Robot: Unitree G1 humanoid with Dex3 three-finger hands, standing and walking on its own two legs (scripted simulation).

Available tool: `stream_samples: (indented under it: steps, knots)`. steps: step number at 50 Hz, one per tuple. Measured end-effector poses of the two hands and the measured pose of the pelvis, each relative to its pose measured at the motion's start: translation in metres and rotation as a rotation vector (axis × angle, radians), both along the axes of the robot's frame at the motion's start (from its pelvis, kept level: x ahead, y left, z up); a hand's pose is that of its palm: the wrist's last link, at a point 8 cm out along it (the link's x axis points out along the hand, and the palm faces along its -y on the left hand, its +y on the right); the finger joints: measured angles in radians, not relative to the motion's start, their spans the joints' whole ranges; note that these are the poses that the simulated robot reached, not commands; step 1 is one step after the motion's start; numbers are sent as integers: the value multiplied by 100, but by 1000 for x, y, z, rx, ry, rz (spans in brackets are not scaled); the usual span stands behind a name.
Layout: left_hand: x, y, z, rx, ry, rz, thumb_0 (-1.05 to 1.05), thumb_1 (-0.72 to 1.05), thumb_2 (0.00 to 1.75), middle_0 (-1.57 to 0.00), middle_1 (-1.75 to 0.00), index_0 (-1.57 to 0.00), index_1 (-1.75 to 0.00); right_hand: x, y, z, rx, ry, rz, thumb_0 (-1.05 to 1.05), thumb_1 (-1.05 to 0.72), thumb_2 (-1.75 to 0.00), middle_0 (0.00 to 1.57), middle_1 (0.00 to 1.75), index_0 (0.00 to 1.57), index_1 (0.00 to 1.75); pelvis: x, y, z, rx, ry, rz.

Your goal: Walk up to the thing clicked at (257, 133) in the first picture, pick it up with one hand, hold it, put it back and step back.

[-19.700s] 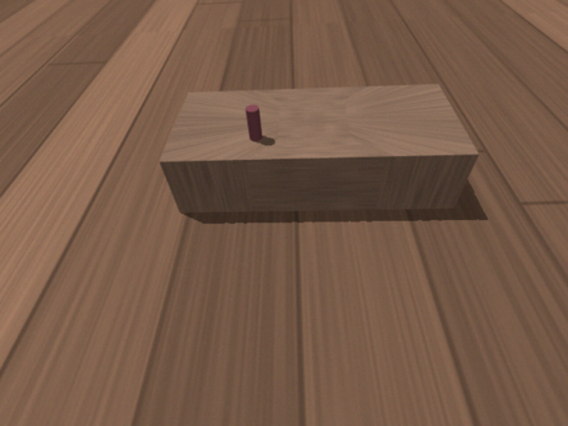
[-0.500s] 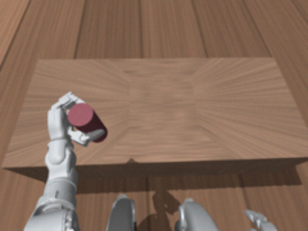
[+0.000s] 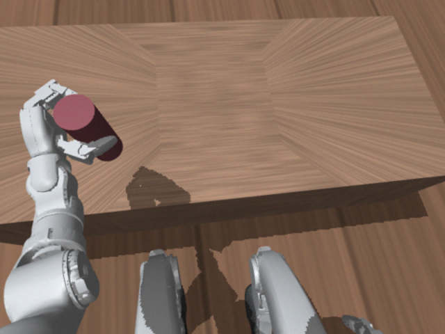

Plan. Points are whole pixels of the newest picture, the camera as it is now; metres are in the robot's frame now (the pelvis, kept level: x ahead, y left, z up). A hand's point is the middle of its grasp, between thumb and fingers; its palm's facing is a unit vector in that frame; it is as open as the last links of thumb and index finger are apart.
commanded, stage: crouch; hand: left
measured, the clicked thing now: (93, 132) +0.47 +0.22 -0.01
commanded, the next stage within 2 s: lower in 0.46 s
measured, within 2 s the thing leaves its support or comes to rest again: rests again in 1.46 s
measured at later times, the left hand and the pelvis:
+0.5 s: hand (88, 121) +0.51 +0.25 -0.04, palm faces +0.23 -0.97 -0.01, open 9.6 cm; pelvis -0.01 +0.00 -0.05, yaw -2 degrees
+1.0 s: hand (99, 134) +0.52 +0.25 -0.10, palm faces +0.24 -0.97 -0.02, open 9.6 cm; pelvis -0.02 -0.01 -0.10, yaw -3 degrees
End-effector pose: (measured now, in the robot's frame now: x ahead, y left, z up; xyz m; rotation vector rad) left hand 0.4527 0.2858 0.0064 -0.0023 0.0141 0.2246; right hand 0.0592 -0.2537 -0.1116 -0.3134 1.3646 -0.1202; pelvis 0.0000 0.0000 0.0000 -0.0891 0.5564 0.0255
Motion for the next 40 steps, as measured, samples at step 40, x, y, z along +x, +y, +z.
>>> stream_samples:
  steps: [40]
  knots:
    - [30,8,-75,8,33,13,-3,-61,99,-90,-127,-97,-132,-31,-14,-69,-40,86,6,0,-94,-91,20,30,20,30,-15,-6,-74,-7,70,-33]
